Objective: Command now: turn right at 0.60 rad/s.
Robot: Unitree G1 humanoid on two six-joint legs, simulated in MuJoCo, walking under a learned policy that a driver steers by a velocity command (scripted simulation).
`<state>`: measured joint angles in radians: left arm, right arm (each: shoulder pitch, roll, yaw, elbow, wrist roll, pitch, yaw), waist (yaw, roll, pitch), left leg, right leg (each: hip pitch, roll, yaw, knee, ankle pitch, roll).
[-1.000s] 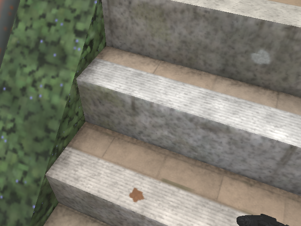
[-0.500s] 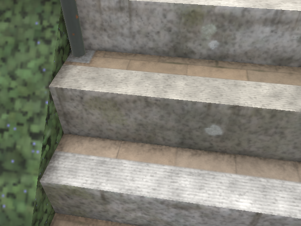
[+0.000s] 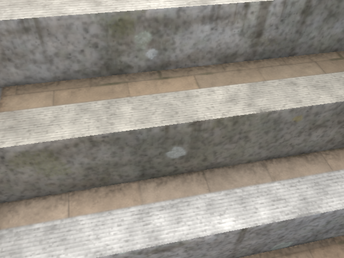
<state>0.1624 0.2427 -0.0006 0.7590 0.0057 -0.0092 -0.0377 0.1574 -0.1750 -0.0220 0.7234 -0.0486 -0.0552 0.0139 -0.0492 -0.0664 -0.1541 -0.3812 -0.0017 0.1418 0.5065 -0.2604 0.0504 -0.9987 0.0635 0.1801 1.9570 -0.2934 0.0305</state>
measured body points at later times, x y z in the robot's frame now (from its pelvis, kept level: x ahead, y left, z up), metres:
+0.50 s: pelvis +0.03 -0.09 +0.00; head +0.04 -0.10 +0.45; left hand +0.18 +0.15 -0.12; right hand +0.12 -0.36 -0.12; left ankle -0.01 +0.06 -0.45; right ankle +0.03 -0.18 -0.73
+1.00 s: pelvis +0.17 -0.01 +0.09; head +0.16 +0.00 +0.54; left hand +0.24 +0.24 -0.05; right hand +0.35 -0.24 -0.01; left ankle +0.21 +0.08 -0.52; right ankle +0.05 -0.17 -0.54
